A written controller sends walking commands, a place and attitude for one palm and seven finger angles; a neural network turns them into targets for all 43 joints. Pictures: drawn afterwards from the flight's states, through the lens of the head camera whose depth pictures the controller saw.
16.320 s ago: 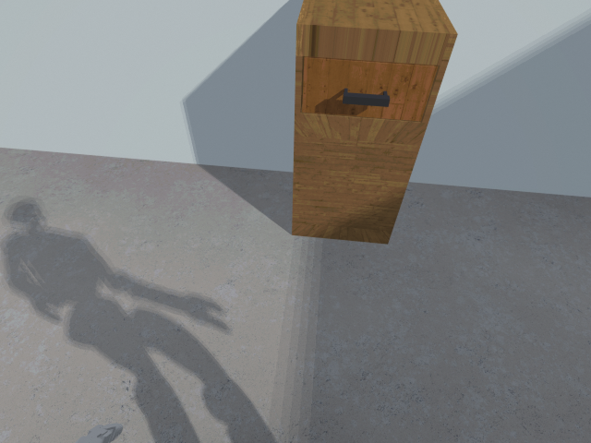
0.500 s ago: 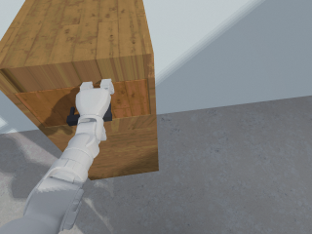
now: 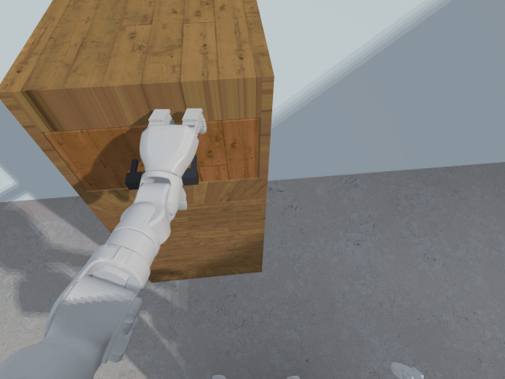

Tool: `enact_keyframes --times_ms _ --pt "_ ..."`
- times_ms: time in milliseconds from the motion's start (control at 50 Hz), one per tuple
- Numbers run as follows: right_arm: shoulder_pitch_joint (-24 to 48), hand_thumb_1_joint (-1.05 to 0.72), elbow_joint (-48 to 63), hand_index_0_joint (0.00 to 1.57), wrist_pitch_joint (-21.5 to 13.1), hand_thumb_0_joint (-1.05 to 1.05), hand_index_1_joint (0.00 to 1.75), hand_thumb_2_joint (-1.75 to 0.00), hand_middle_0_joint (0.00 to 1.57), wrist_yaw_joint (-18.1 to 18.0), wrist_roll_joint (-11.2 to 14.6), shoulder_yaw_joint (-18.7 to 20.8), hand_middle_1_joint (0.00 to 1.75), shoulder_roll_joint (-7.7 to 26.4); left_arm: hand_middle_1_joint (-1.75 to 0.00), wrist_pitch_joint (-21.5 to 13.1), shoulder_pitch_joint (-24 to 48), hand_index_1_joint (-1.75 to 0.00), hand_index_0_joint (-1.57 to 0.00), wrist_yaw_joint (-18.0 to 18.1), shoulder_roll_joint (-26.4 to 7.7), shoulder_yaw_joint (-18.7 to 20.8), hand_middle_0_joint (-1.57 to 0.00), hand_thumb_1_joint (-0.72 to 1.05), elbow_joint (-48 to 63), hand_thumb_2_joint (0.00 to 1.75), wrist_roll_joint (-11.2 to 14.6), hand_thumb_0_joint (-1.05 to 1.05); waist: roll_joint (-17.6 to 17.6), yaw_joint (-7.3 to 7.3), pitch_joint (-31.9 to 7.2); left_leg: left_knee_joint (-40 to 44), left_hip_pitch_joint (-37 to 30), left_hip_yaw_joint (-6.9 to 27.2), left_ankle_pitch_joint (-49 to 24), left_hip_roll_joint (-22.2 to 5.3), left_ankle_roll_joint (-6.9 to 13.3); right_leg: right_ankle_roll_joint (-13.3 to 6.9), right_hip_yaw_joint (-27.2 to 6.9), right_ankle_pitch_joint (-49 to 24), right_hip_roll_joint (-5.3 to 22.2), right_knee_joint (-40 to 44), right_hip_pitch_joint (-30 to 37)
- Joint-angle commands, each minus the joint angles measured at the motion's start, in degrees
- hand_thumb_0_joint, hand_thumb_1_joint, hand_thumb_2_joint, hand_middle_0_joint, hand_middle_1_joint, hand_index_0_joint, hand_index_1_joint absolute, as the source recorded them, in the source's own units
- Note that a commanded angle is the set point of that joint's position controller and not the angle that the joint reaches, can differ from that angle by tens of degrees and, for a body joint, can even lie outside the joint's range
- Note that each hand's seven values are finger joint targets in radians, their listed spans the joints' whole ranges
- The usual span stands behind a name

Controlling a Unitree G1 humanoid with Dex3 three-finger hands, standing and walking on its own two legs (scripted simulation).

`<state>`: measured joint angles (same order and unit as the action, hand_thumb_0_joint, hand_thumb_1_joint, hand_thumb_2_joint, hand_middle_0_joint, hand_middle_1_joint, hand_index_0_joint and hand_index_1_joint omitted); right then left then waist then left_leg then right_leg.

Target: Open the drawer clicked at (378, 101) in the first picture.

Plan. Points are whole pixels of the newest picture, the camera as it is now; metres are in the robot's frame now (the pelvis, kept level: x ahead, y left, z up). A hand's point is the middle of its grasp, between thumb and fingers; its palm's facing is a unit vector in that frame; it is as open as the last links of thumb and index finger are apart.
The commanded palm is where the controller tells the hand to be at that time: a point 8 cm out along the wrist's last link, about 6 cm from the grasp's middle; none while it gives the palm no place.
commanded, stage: move the hooked fingers above the handle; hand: left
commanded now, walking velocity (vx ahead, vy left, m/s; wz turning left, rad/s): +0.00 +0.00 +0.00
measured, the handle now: (163, 170) +0.51 +0.17 -0.01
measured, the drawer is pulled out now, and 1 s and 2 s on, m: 0.00 0.00 0.00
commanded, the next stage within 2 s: none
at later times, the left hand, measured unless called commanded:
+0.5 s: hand (172, 189) +0.43 +0.14 +0.02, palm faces +0.00 -0.07 -1.00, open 13.8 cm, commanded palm +0.43 +0.15 +0.10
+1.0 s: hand (177, 192) +0.43 +0.13 +0.02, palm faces -0.19 -0.04 -0.98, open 13.9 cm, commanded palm +0.44 +0.14 +0.10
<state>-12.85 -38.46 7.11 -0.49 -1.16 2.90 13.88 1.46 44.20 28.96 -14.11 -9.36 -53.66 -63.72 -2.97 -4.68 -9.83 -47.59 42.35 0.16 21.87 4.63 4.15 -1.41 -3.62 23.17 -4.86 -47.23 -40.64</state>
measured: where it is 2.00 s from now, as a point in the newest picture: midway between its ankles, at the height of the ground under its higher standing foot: outside the picture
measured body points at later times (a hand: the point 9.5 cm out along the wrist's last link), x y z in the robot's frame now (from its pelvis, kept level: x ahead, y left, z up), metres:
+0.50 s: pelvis +0.00 -0.01 +0.01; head +0.07 -0.01 +0.45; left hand +0.43 +0.14 +0.08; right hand +0.05 -0.29 -0.12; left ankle +0.00 +0.07 -0.70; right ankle -0.01 -0.11 -0.70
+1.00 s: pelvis -0.01 -0.02 +0.01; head +0.05 -0.03 +0.45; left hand +0.44 +0.13 +0.07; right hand +0.06 -0.29 -0.11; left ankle +0.00 +0.07 -0.70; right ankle -0.01 -0.11 -0.70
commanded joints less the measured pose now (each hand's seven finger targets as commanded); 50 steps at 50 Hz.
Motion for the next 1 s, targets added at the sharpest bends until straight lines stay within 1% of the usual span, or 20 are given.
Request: enact_keyframes --times_ms 0,60,140,200,260,340,360,400,420,480,540,620,680,720,740,760,860,900,960,980 --pt "-4.33 -0.90 4.36 0.20 1.67 0.00 0.30 -0.90 0.20 0.81 1.02 1.46 0.30 6.94 -1.20 17.55 23.18 -1.20 -0.30 3.04 -14.89 5.41 -0.30 -0.50 -2.20 0.30 0.60 0.00 4.06 1.82 -22.76 6.84 -15.18 -0.66 -23.44 -2.76 -3.16 -1.73 4.16 -20.36 0.51 6.44 12.39" --pt "-2.90 -0.90 5.22 0.20 3.50 0.00 0.30 -0.90 0.20 -0.72 2.35 0.67 0.30 7.48 -1.20 21.78 25.96 -1.20 -0.30 -1.25 -20.33 7.94 -0.30 -0.50 -3.44 0.30 3.58 0.00 11.01 1.59 -22.24 9.39 -13.15 -1.08 -19.90 -2.38 -1.95 -0.62 1.97 -21.71 1.23 9.61 19.65" --pt "-3.62 -0.90 6.26 0.20 4.35 0.00 0.30 -0.90 0.20 -3.16 3.02 0.20 0.30 7.39 -1.20 20.03 21.83 -1.20 -0.30 -8.01 -17.99 5.24 -0.30 -0.50 -4.04 0.30 5.04 0.00 12.38 1.00 -17.16 11.61 -12.96 -1.96 -16.99 -2.32 -0.97 0.04 1.20 -22.31 2.22 12.60 22.07" --pt "-4.45 -0.90 7.44 0.20 3.57 0.00 0.30 -0.90 0.20 -3.99 2.87 0.11 0.30 7.49 -1.20 14.69 17.11 -1.20 -0.30 -11.44 -15.04 2.76 -0.30 -0.50 -3.13 0.30 3.32 0.00 10.96 0.77 -12.12 12.10 -12.84 -1.72 -14.76 -2.72 -0.75 -0.48 0.96 -19.19 2.37 13.62 18.81" --pt "-4.92 -0.90 8.71 0.20 1.55 0.00 0.30 -0.90 0.20 -3.71 2.51 0.92 0.30 6.97 -1.20 6.49 15.39 -1.20 -0.30 -13.54 -10.01 -0.81 -0.30 -0.50 3.60 0.30 3.02 0.00 5.48 0.59 -11.85 11.11 -16.37 -1.30 -14.84 -3.17 -0.73 -1.32 1.02 -16.25 2.26 13.53 14.90" --pt "-6.97 -0.90 7.30 0.20 -1.09 0.00 0.30 -0.90 0.20 -2.93 1.98 2.59 0.30 6.22 -1.20 -2.85 23.88 -1.20 -0.30 -11.04 -6.35 -3.50 -0.30 -0.50 15.82 0.30 3.62 0.00 -2.28 -1.21 -16.43 8.47 -23.32 0.95 -16.42 -4.13 -1.33 -1.87 1.46 -12.29 1.78 11.10 6.82" --pt "-7.43 -0.90 6.59 0.20 -1.76 0.00 0.30 -0.90 0.20 -2.68 1.93 3.05 0.30 5.98 -1.20 -4.44 26.98 -1.20 -0.30 -9.48 -7.26 -2.48 -0.30 -0.50 18.35 0.30 3.65 0.00 -1.24 -1.79 -17.61 7.43 -24.10 2.02 -17.54 -4.35 -1.46 -1.95 1.91 -12.08 1.59 10.05 5.52" --pt "-8.43 -0.90 4.72 0.20 -2.73 0.00 0.30 -0.90 0.20 -2.18 1.32 3.84 0.30 6.61 -1.20 -6.47 31.63 -1.20 -0.30 -4.90 -12.75 2.38 -0.30 -0.50 22.26 0.30 2.22 0.00 -4.34 -1.43 -22.55 5.68 -26.66 3.36 -19.65 -4.46 -2.15 -2.08 2.24 -12.15 1.25 7.72 2.99" --pt "-8.16 -0.90 4.31 0.20 -2.89 0.00 0.30 -0.90 0.20 -1.87 0.91 3.77 0.30 6.73 -1.20 -6.56 33.35 -1.20 -0.30 -2.70 -12.64 2.31 -0.30 -0.50 23.37 0.30 1.64 0.00 -5.03 -1.75 -24.82 4.49 -27.29 3.88 -21.43 -4.26 -2.49 -2.10 2.53 -12.70 1.08 6.54 1.90" --pt "-8.00 -0.90 2.06 0.20 -2.64 0.00 0.30 -0.90 0.20 -0.73 0.14 3.72 0.30 6.96 -1.20 -2.74 34.70 -1.20 -0.30 3.40 -14.41 5.00 -0.30 -0.50 19.32 0.30 0.47 0.00 -4.56 -1.83 -25.51 2.64 -25.97 4.53 -24.28 -4.21 -3.60 -2.29 4.28 -13.01 0.55 4.05 -0.78" --pt "-6.64 -0.90 1.03 0.20 -1.28 0.00 0.30 -0.90 0.20 0.94 0.19 3.13 0.30 7.42 -1.20 6.70 31.39 -1.20 -0.30 5.55 -11.69 3.62 -0.30 -0.50 8.03 0.30 1.00 0.00 -2.81 -1.58 -22.34 3.91 -22.06 3.08 -21.85 -3.81 -3.80 -2.37 5.13 -12.37 0.24 4.75 -0.09" --pt "-6.41 -0.90 2.01 0.20 1.52 0.00 0.30 -0.90 0.20 1.44 2.19 2.34 0.30 7.93 -1.20 19.96 26.09 -1.20 -0.30 -0.87 -7.79 -0.98 -0.30 -0.50 -5.49 0.30 4.34 0.00 5.58 -1.56 -19.51 7.43 -16.96 0.29 -20.28 -2.90 -2.53 -1.37 3.87 -18.01 0.39 8.74 9.74" --pt "-5.07 -0.90 3.27 0.20 3.83 0.00 0.30 -0.90 0.20 -0.76 2.94 1.05 0.30 8.76 -1.20 22.32 27.65 -1.20 -0.30 -6.90 -13.86 1.49 -0.30 -0.50 -7.48 0.30 5.47 0.00 12.54 -2.15 -17.08 8.93 -12.62 -0.95 -17.03 -2.19 -0.93 -0.06 1.58 -21.71 1.66 11.31 16.98" --pt "-4.28 -0.90 4.58 0.20 4.47 0.00 0.30 -0.90 0.20 -2.33 2.95 0.26 0.30 8.49 -1.20 21.88 25.03 -1.20 -0.30 -11.00 -13.24 0.24 -0.30 -0.50 -8.78 0.30 5.74 0.00 14.73 -2.28 -13.75 9.74 -9.84 -1.48 -13.73 -1.60 -0.45 0.56 0.83 -21.88 2.61 12.58 19.45" --pt "-4.26 -0.90 5.02 0.20 4.46 0.00 0.30 -0.90 0.20 -2.83 2.93 0.03 0.30 8.53 -1.20 20.58 24.36 -1.20 -0.30 -12.87 -12.07 -0.98 -0.30 -0.50 -8.22 0.30 5.86 0.00 14.92 -2.83 -11.61 10.14 -9.57 -1.54 -12.58 -1.72 -0.33 0.70 0.65 -21.52 2.92 13.18 18.84" --pt "-3.99 -0.90 5.75 0.20 4.30 0.00 0.30 -0.90 0.20 -3.32 2.85 -0.14 0.30 8.59 -1.20 18.46 21.69 -1.20 -0.30 -14.54 -14.40 1.00 -0.30 -0.50 -7.91 0.30 5.43 0.00 14.57 -1.81 -11.36 10.07 -9.03 -1.59 -12.24 -1.71 -0.33 0.45 0.30 -20.95 3.06 13.18 19.64" --pt "-4.75 -0.90 8.43 0.20 2.18 0.00 0.30 -0.90 0.20 -3.93 2.71 -0.38 0.30 7.53 -1.20 7.80 16.75 -1.20 -0.30 -18.45 -8.22 -4.63 -0.30 -0.50 -2.56 0.30 3.77 0.00 8.31 -2.32 -5.32 9.00 -9.63 -1.35 -7.69 -1.99 -0.49 -0.52 -0.11 -12.39 3.07 13.62 11.29" --pt "-5.35 -0.90 9.43 0.20 0.96 0.00 0.30 -0.90 0.20 -3.84 2.47 0.20 0.30 7.06 -1.20 2.39 18.25 -1.20 -0.30 -17.06 -10.97 -1.61 -0.30 -0.50 4.09 0.30 3.78 0.00 4.40 -1.15 -9.14 7.55 -10.51 -1.22 -7.48 -2.18 -0.53 -0.84 -0.78 -10.34 3.12 12.10 10.42" --pt "-6.25 -0.90 8.99 0.20 -1.33 0.00 0.30 -0.90 0.20 -3.57 2.00 1.67 0.30 5.69 -1.20 -5.07 27.85 -1.20 -0.30 -11.63 -14.02 2.19 -0.30 -0.50 16.81 0.30 4.06 0.00 0.37 -0.83 -19.40 4.79 -13.23 -0.06 -9.52 -2.61 -0.46 -1.12 -0.94 -10.98 2.98 8.85 10.04" --pt "-6.93 -0.90 8.55 0.20 -2.03 0.00 0.30 -0.90 0.20 -3.42 1.92 2.10 0.30 5.80 -1.20 -6.94 31.26 -1.20 -0.30 -8.79 -17.78 5.03 -0.30 -0.50 21.25 0.30 3.06 0.00 -2.49 -0.25 -23.64 4.03 -14.64 0.55 -10.79 -2.62 -0.68 -1.35 -1.11 -11.34 2.62 7.56 9.39"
